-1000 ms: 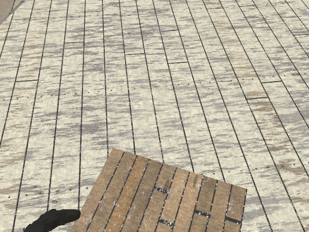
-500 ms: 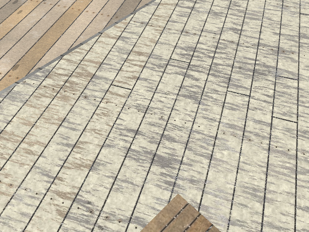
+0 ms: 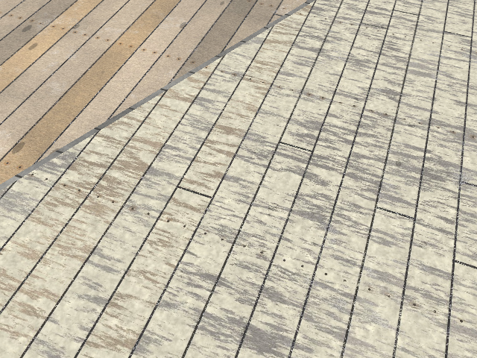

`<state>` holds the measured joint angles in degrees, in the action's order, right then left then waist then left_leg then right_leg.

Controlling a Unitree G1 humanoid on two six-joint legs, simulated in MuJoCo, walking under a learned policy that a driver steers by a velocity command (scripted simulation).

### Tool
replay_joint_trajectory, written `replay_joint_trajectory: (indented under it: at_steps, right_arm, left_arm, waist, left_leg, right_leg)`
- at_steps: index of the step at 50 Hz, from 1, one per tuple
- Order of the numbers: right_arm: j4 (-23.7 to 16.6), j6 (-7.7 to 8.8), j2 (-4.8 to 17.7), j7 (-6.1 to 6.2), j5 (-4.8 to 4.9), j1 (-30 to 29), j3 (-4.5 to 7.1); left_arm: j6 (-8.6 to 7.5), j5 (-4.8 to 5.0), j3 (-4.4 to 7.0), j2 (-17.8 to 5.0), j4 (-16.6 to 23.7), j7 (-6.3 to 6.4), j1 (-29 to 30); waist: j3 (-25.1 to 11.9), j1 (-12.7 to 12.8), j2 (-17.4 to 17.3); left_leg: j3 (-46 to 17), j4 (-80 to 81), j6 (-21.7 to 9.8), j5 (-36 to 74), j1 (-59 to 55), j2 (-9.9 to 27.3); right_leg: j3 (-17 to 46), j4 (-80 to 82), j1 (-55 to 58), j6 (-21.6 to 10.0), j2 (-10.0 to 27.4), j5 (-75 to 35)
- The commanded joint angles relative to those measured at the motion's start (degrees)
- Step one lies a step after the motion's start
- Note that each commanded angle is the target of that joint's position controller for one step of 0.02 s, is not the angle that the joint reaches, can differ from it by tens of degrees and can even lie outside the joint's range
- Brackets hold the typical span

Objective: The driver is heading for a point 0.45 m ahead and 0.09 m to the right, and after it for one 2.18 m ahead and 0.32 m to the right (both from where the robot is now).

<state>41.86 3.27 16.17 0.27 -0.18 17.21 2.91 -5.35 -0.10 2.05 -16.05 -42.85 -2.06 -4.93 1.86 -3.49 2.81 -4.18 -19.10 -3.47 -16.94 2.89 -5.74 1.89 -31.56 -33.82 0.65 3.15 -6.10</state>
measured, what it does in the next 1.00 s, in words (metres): walks ahead, turning right: right foot, then left foot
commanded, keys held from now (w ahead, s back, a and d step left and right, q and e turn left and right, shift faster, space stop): e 0.52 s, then no key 0.26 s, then w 0.20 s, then no key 0.02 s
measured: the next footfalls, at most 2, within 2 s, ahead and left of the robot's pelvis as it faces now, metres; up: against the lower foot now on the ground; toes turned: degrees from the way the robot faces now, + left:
right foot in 0.06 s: +0.22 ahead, -0.12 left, +0.00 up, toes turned -1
left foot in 0.52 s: +0.24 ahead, +0.10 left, +0.00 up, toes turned -22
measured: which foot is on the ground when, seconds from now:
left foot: down 0.00-0.06, up 0.08-0.50, down 0.52-0.90, up 0.92-1.00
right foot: up 0.00-0.04, down 0.06-0.54, up 0.56-0.86, down 0.88-1.00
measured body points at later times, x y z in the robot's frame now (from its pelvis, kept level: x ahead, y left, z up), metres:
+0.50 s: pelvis +0.13 -0.01 -0.01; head +0.16 -0.02 +0.44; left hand +0.34 +0.23 -0.11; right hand +0.21 -0.32 -0.10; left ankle +0.20 +0.12 -0.73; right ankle +0.18 -0.12 -0.74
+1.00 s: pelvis +0.16 -0.02 +0.00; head +0.16 -0.03 +0.45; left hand +0.35 +0.20 -0.11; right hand +0.18 -0.31 -0.11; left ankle +0.20 +0.10 -0.70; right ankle +0.08 -0.12 -0.74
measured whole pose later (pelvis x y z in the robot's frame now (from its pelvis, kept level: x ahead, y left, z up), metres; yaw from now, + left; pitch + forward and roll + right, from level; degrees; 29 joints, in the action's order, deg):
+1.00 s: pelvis +0.16 -0.02 +0.00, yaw -22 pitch +1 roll +0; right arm 42.9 2.1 15.9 0.2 1.1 13.5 2.6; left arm -0.3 -0.1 2.1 -14.0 -43.0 0.6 -17.1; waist -1.2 0.8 -1.5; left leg -0.3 -49.4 -0.1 -25.8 23.3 0.6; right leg 2.8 -26.6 -9.2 -0.6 -0.6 17.8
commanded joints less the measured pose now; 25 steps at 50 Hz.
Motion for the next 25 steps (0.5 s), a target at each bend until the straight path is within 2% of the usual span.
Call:
replay_joint_trajectory:
  at_steps: [1,2,3,4,5,6,7,8,9,11,12,14,15,17,20,23,25]
  right_arm:
    - [-1.0,0.08,8.9,0.5,-0.09,0.26,2.43]
    - [-1.13,-0.2,9.09,0.76,0.15,-1.47,2.51]
    - [-1.44,-0.49,8.74,1.09,0.2,-1.82,2.41]
    - [-3.12,-0.48,7.31,1.52,-1.16,0.67,1.81]
    - [-3.07,-0.27,3.31,1.21,-1.42,8.69,0.48]
    - [-2.34,-0.42,7.47,0.7,-0.71,7.58,0.87]
    - [-3.47,-1.04,8.87,0.65,0.62,2.2,1.44]
    - [-4.03,-1.85,8.35,1.11,0.0,-2.44,1.45]
    - [-5.12,-2.6,8.36,1.51,0.13,-3.29,1.58]
    - [-5.15,-3.4,7.6,1.99,-0.1,-2.23,1.7]
    - [-4.68,-3.34,6.23,2.25,-0.08,-1.79,1.44]
    - [-4.46,-3.11,5.53,2.6,-0.53,-2.28,1.32]
    - [-4.37,-3.14,5.43,2.63,-0.57,-2.55,1.31]
    - [-4.49,-3.28,5.39,2.59,-0.35,-3.88,1.37]
    - [-5.18,-2.83,5.37,2.22,-0.08,-6.15,1.51]
    - [-5.44,-1.62,5.67,1.55,0.4,-6.69,1.81]
    - [-4.56,-0.89,5.76,1.06,0.64,-4.19,2.21]
  left_arm:
    - [-0.98,0.05,1.87,-6.43,3.96,-0.77,1.18]
    - [-0.96,-0.18,2.47,-7.51,3.03,-0.79,-2.55]
    - [-1.01,-0.49,3.43,-9.64,1.93,-0.66,-7.18]
    - [-0.95,-1.0,4.39,-14.22,2.32,-0.37,-11.21]
    - [-0.27,-1.26,4.2,-15.13,2.98,-0.25,-11.24]
    - [0.55,0.12,3.54,-11.19,3.51,-0.21,-12.2]
    - [1.25,0.64,3.24,-9.83,4.64,0.05,-8.86]
    - [2.23,0.66,2.61,-8.06,5.09,0.41,-6.5]
    - [2.82,0.43,2.92,-9.32,5.59,0.9,-5.12]
    - [3.75,-0.07,2.98,-8.77,6.18,1.4,-3.34]
    - [4.13,-0.32,3.19,-8.85,6.42,1.7,-2.98]
    - [4.52,-0.05,3.86,-10.28,6.58,2.35,-4.06]
    - [4.79,0.23,4.18,-10.85,6.71,2.68,-4.07]
    - [5.5,0.66,4.46,-11.08,7.22,3.17,-3.41]
    - [6.52,0.7,4.61,-10.87,7.58,3.48,-3.32]
    - [7.32,0.8,4.73,-10.7,7.76,3.54,-4.06]
    - [7.89,1.41,4.64,-10.34,8.17,3.68,-2.99]
  waist:
    - [-2.72,1.35,-7.92]
    - [-4.1,3.76,-7.8]
    - [-6.79,6.05,-6.09]
    - [-13.33,5.72,1.67]
    - [-20.23,2.36,13.22]
    - [-23.71,4.89,7.36]
    - [-17.5,5.58,3.76]
    - [-12.2,5.78,-2.57]
    - [-9.37,4.41,-0.29]
    - [-6.85,2.48,2.88]
    - [-7.12,2.13,3.48]
    - [-9.1,2.79,3.59]
    - [-10.17,2.92,3.24]
    - [-10.28,3.39,3.51]
    - [-8.47,4.28,4.99]
    - [-7.88,4.68,6.03]
    - [-7.57,2.63,6.01]
  left_leg:
    - [-3.66,-2.74,-5.68,35.71,0.08,16.09]
    - [-2.46,-7.56,-4.48,40.87,-0.32,15.01]
    - [-0.44,-16.28,-2.44,42.13,0.27,11.94]
    - [2.23,-31.9,0.93,26.22,8.76,7.24]
    - [2.87,-51.57,5.69,-18.24,26.91,-0.86]
    - [-3.24,-56.54,5.9,-20.72,30.01,0.92]
    - [-3.22,-58.42,6.02,-16.99,33.71,3.06]
    - [-1.72,-55.89,5.7,-13.56,34.43,4.69]
    - [-2.04,-53.61,6.02,-10.97,33.49,5.74]
    - [-1.71,-44.08,6.4,-9.32,28.01,6.54]
    - [-0.43,-39.81,6.62,-8.96,25.98,5.69]
    - [-0.39,-34.84,7.58,-7.07,24.63,4.93]
    - [-0.81,-32.86,7.88,-5.24,23.66,4.87]
    - [-1.38,-29.58,8.2,-2.06,22.53,4.53]
    - [-1.91,-24.68,8.03,-1.15,21.35,3.98]
    - [-2.04,-17.52,6.97,-1.45,19.1,3.32]
    - [-0.89,-6.52,5.49,4.29,12.91,3.3]
  right_leg:
    - [-0.74,1.37,6.71,-2.86,-1.89,3.84]
    - [-1.83,3.32,10.8,-3.91,-3.44,4.29]
    - [-1.99,5.64,17.21,-5.2,-3.89,-1.91]
    - [9.44,2.86,30.29,-9.59,4.92,-23.46]
    - [29.59,3.51,46.6,-21.39,17.63,-33.02]
    - [34.28,7.16,46.8,-21.6,16.96,-20.53]
    - [29.02,8.28,41.59,-19.37,14.56,-9.88]
    - [24.21,11.06,34.43,-15.72,11.45,-1.18]
    - [24.98,12.59,27.77,-16.74,11.95,3.17]
    - [20.9,14.96,19.66,-14.86,7.36,7.46]
    - [18.9,15.14,18.14,-13.93,5.39,7.38]
    - [18.95,14.16,18.52,-14.5,5.46,3.18]
    - [19.22,13.95,18.46,-14.33,5.33,4.88]
    - [20.33,14.41,17.31,-13.43,4.52,12.19]
    - [23.08,14.75,16.29,-12.5,3.65,19.83]
    - [26.54,13.04,18.56,-11.84,3.63,18.5]
    - [26.97,10.39,17.91,-10.02,1.89,16.63]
